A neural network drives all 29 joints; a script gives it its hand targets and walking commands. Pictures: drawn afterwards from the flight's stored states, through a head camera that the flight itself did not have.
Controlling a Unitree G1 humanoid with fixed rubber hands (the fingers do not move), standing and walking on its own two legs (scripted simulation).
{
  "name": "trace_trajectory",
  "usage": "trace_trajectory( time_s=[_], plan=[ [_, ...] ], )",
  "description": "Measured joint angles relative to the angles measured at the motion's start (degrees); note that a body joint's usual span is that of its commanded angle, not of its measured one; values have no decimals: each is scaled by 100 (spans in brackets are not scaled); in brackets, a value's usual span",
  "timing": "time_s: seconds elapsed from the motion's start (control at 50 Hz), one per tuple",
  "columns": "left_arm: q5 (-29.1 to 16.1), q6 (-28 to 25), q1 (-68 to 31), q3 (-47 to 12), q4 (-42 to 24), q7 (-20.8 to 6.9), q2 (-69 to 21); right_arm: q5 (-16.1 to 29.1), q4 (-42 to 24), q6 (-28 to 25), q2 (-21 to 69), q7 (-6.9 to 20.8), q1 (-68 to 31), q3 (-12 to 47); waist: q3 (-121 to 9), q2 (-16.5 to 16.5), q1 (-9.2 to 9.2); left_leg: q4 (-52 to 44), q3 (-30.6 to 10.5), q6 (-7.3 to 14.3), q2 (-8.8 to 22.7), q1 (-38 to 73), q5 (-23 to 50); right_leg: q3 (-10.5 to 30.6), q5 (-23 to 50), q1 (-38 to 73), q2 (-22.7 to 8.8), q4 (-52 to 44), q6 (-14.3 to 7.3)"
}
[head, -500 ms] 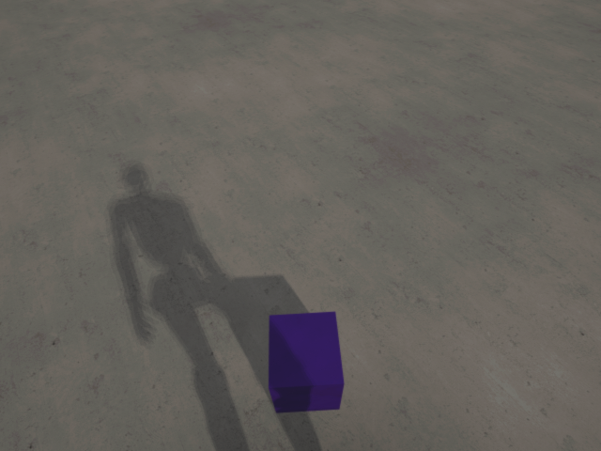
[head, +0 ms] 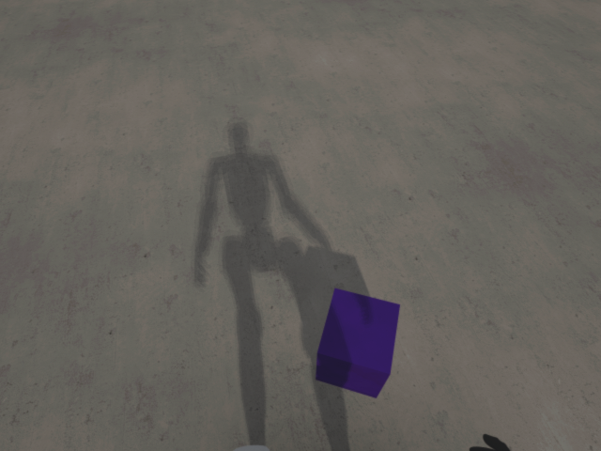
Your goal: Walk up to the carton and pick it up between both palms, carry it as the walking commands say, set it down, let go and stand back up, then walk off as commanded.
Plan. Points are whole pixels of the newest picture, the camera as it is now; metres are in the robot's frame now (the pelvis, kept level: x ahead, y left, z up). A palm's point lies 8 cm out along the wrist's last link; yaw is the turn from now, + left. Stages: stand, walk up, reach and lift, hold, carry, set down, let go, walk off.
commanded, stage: walk off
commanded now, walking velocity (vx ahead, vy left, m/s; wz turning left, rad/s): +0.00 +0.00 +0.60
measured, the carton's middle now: (355, 343) +0.49 -0.13 -0.65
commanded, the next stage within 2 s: none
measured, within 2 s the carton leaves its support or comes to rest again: neither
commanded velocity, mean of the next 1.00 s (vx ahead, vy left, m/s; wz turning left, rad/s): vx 0.00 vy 0.00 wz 0.60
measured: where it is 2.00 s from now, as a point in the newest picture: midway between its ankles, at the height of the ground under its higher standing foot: outside the picture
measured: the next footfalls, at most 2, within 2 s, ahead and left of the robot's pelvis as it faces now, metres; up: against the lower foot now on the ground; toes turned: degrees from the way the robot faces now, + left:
left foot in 0.06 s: +0.02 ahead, +0.12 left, +0.00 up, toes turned +6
right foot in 0.58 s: +0.05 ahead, -0.09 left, +0.00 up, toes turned +18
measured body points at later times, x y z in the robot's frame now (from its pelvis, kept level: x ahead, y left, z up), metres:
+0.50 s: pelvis -0.02 +0.02 +0.01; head +0.02 +0.03 +0.45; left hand +0.06 +0.30 -0.12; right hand +0.08 -0.24 -0.12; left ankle -0.02 +0.12 -0.74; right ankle +0.01 -0.11 -0.70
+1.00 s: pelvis -0.03 +0.02 +0.00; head -0.01 +0.04 +0.44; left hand -0.13 +0.28 -0.13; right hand +0.24 -0.12 -0.11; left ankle -0.10 +0.11 -0.73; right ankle +0.01 -0.10 -0.74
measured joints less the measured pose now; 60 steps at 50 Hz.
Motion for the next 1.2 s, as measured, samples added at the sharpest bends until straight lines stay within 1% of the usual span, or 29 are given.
trace_trajectory(
  time_s=[0.02,0.06,0.08,0.1,0.12,0.14,0.2,0.26,0.32,0.38,0.48,0.52,0.56,0.58,0.6,0.62,0.64,0.68,0.72,0.78,0.86,0.96,0.98,1.02,1.04,1.06,1.08,1.12,1.2],
  plan=[
    [-6,10,-12,25,1,-18,44,15,-50,-16,23,9,-23,7,6,-33,22,-348,38,18,8,147,112,-53,-32,-24,-60,70,40],
    [-18,43,11,70,-2,-54,133,19,-154,-91,44,17,-31,23,-1,-77,37,-1259,108,69,-2,541,623,-148,-165,-130,-189,349,150],
    [-11,64,34,92,-8,-86,194,2,-184,-145,69,6,-30,20,12,-160,41,-1463,134,202,-95,595,1042,-141,-315,-245,-313,641,197],
    [-12,120,46,111,-15,-92,232,-20,-210,-181,87,-2,-9,23,12,-202,46,-1382,123,340,-159,531,1112,-8,-741,-418,-319,1058,252],
    [-16,183,39,122,-38,-96,251,-46,-227,-205,94,-4,38,25,11,-194,42,-1338,88,449,-181,502,1082,146,-1085,-615,-248,1567,302],
    [-34,231,10,133,-75,-113,265,-62,-231,-216,101,-8,109,30,14,-179,35,-1390,40,521,-192,519,1070,269,-1217,-801,-171,2049,335],
    [-38,248,-154,162,-218,-199,272,-65,-215,-187,99,-23,331,40,46,-138,4,-1816,-127,582,-231,658,1287,479,-918,-1196,-45,2873,375],
    [-24,251,-311,191,-357,-258,255,-37,-231,-209,63,-11,486,34,56,-95,-59,-2142,-300,608,-275,724,1535,602,-607,-1372,18,3134,405],
    [-44,294,-460,195,-476,-263,212,-41,-258,-245,23,-15,598,12,50,-56,-127,-2282,-464,619,-324,712,1660,687,-527,-1321,77,2878,454],
    [-77,317,-624,167,-595,-248,146,-66,-284,-250,-24,-27,690,-16,64,7,-218,-2293,-637,613,-375,648,1718,756,-659,-1140,181,2358,487],
    [-140,272,-888,98,-804,-224,41,-79,-302,-198,-131,-12,780,-73,113,143,-393,-2139,-938,530,-467,496,1718,805,-889,-684,430,1440,441],
    [-180,223,-958,68,-885,-211,1,-69,-296,-166,-174,0,784,-103,119,210,-441,-2068,-1070,468,-510,432,1716,808,-846,-398,544,891,400],
    [-195,147,-952,38,-977,-183,-17,-28,-310,-143,-211,5,802,-131,96,250,-437,-1918,-1188,378,-586,337,1670,747,-422,51,580,-55,341],
    [-175,110,-919,34,-1016,-160,-16,-4,-331,-145,-229,2,810,-146,90,273,-421,-1696,-1204,324,-613,233,1505,694,-101,197,559,-382,229],
    [-150,106,-887,28,-1018,-152,-28,-1,-330,-139,-238,-18,790,-176,96,331,-410,-1308,-1161,262,-600,76,991,616,37,183,562,-343,75],
    [-125,108,-841,22,-1019,-161,-31,-39,-338,-126,-241,-31,769,-197,94,351,-399,-788,-1007,195,-581,-119,532,542,48,185,523,-292,-48],
    [-105,102,-782,21,-1017,-173,-38,-71,-354,-113,-255,-23,743,-218,92,365,-382,-235,-858,141,-554,-309,298,476,36,229,468,-308,-125],
    [-76,89,-665,20,-1025,-189,-60,-92,-393,-80,-309,40,683,-258,98,400,-355,740,-648,42,-459,-616,286,342,46,359,358,-440,-166],
    [-56,74,-584,19,-1058,-187,-72,-93,-408,-40,-356,123,635,-280,103,406,-318,1411,-526,-72,-326,-802,444,206,67,452,257,-534,-156],
    [-34,45,-501,24,-1106,-192,-83,-72,-414,30,-377,207,549,-282,113,363,-241,1675,-415,-222,-124,-837,637,2,55,523,118,-570,-139],
    [-15,5,-359,51,-1083,-222,-54,-51,-511,97,-313,286,302,-236,169,237,-119,1003,-239,-286,69,-576,636,-250,-24,532,-68,-471,-92],
    [-13,20,-142,145,-985,-316,124,-8,-771,100,-186,340,-158,-141,250,35,44,-302,114,-133,111,15,405,-556,-272,409,-314,-37,46],
    [-28,35,-96,173,-966,-333,180,-4,-826,82,-169,341,-241,-124,259,-10,70,-629,180,-77,83,177,479,-618,-343,374,-369,89,90],
    [-83,76,31,215,-945,-365,305,-57,-942,-12,-176,313,-353,-89,228,-81,85,-1536,245,53,4,574,1075,-724,-560,211,-503,518,209],
    [-100,121,40,241,-933,-382,369,-70,-966,-78,-164,281,-398,-74,250,-168,99,-1508,226,188,-78,519,1178,-630,-954,21,-571,981,312],
    [-91,188,39,260,-935,-379,402,-40,-987,-133,-162,254,-412,-51,268,-208,118,-1390,190,323,-114,447,1153,-400,-1348,-220,-510,1554,394],
    [-94,256,29,267,-949,-373,416,-14,-1000,-174,-164,221,-388,-32,274,-214,123,-1364,140,425,-122,432,1128,-181,-1547,-451,-402,2104,449],
    [-110,323,-38,255,-998,-377,411,0,-988,-185,-167,143,-285,-12,284,-204,107,-1564,25,514,-134,525,1205,100,-1421,-792,-242,2783,503],
    [-56,343,-248,224,-1140,-415,374,2,-939,-165,-189,62,-78,22,274,-142,3,-2030,-228,544,-193,659,1534,410,-804,-1188,-133,3129,520]
  ],
)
